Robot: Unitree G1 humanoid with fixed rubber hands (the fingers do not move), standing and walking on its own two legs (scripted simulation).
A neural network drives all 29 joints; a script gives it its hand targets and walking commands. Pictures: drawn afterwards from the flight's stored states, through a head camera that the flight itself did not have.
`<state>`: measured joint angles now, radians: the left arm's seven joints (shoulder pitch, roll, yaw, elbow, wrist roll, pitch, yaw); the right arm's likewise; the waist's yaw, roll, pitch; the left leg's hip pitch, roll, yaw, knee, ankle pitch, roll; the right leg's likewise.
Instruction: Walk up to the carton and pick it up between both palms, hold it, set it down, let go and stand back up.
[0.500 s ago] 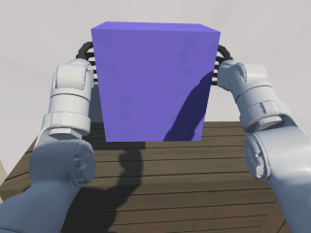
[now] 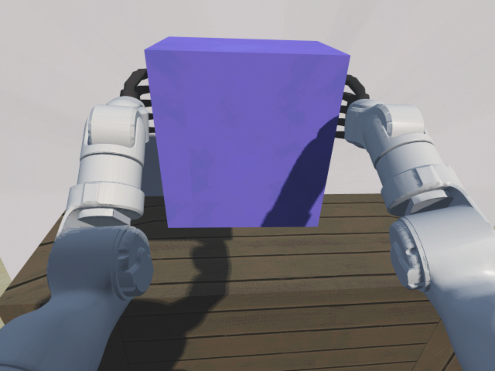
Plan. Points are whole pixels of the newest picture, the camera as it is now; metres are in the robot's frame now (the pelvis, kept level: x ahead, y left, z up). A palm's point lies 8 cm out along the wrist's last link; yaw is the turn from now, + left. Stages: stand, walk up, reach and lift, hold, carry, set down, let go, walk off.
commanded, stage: hold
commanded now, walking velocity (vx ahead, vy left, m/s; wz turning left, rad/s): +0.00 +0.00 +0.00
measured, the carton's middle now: (244, 132) +0.40 +0.01 +0.29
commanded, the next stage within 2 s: none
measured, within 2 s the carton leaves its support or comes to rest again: neither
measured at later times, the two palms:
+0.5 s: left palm (146, 114) +0.37 +0.16 +0.33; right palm (367, 122) +0.36 -0.17 +0.33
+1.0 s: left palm (139, 116) +0.37 +0.17 +0.33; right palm (361, 123) +0.36 -0.16 +0.33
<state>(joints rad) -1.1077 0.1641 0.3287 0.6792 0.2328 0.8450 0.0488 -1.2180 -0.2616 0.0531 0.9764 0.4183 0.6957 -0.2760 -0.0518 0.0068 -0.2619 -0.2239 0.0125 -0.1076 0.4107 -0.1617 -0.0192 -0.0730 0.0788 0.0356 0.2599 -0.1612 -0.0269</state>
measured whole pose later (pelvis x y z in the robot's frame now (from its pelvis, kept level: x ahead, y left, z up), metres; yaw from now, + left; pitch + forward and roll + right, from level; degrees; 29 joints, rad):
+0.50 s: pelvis +0.00 +0.00 +0.00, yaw -1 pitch -1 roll -2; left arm -1.11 0.16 0.32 0.69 0.25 0.85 0.04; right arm -1.21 -0.27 0.07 0.97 0.43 0.71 -0.28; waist -0.06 0.01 -0.27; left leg -0.22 0.02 -0.09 0.40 -0.16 -0.02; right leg -0.09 0.08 0.06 0.28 -0.17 -0.03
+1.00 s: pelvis +0.00 +0.00 +0.00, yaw -1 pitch -1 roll -2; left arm -1.10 0.18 0.30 0.69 0.22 0.85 0.04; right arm -1.19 -0.26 0.07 0.94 0.44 0.72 -0.29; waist -0.06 0.00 -0.27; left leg -0.24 0.02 -0.10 0.41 -0.16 -0.03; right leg -0.10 0.09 0.04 0.28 -0.17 -0.03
